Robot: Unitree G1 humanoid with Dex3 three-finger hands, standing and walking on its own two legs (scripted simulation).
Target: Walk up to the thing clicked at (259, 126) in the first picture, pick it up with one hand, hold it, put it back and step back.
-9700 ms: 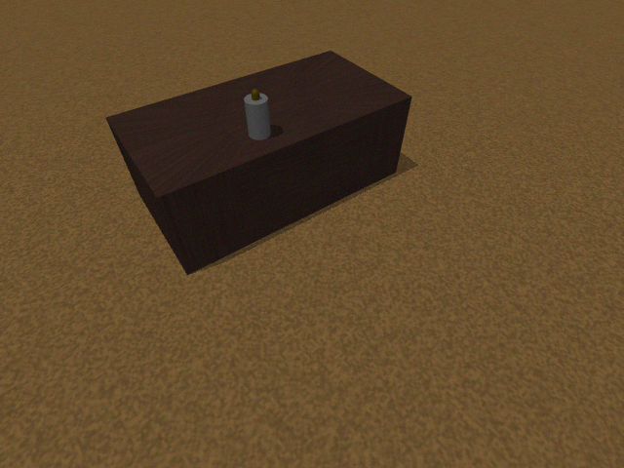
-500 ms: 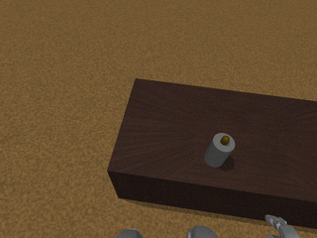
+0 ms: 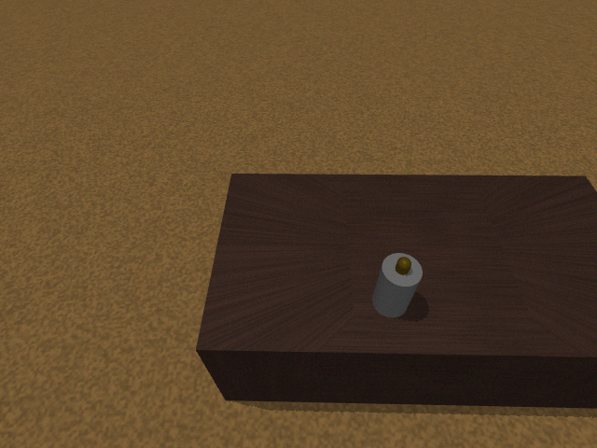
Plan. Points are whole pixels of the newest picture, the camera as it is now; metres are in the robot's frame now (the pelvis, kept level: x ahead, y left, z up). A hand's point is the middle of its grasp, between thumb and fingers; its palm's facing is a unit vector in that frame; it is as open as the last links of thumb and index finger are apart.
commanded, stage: walk up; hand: right
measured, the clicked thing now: (397, 282) +0.50 -0.21 -0.26
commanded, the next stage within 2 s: stand in 0.84 s
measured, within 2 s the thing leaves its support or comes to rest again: neither
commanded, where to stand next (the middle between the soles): +0.07 -0.02 m, yaw +0 degrees
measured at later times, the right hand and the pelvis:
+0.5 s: hand out of the picture +0.08 -0.27 -0.13, palm faces +0.03 +0.93 -0.36, open 7.3 cm; pelvis +0.00 -0.01 +0.02, yaw -2 degrees
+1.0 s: hand out of the picture +0.09 -0.26 -0.14, palm faces +0.04 +0.94 -0.33, open 7.3 cm; pelvis +0.02 -0.01 +0.02, yaw -2 degrees
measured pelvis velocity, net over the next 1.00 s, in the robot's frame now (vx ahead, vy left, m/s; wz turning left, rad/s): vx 0.02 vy -0.01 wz -0.03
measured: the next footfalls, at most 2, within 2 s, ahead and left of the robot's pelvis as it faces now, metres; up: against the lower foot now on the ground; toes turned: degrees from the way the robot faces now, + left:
none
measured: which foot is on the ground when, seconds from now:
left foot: down 0.00-1.00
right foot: down 0.00-1.00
